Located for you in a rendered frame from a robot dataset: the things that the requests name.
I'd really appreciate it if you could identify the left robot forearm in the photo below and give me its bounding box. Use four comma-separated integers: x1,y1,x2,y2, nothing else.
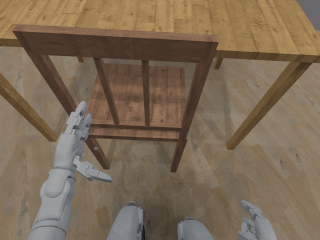
27,168,77,240

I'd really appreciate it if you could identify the table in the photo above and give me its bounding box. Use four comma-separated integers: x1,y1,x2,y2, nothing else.
0,0,320,150

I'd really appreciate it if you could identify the left robot shin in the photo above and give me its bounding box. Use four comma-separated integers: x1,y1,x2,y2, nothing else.
126,201,142,240

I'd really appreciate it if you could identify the robot shin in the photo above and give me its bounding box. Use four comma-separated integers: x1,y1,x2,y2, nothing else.
126,201,142,240
184,217,194,221

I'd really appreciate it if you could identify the right robot shin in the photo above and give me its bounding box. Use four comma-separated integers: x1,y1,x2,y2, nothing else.
184,217,194,221

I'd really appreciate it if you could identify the chair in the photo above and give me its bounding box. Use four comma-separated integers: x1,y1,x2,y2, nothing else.
12,24,219,173

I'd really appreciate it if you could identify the robot left hand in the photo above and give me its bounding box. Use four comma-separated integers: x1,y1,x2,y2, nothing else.
54,100,113,183

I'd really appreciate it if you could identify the robot right hand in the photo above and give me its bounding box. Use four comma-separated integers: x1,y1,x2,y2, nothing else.
238,200,278,240

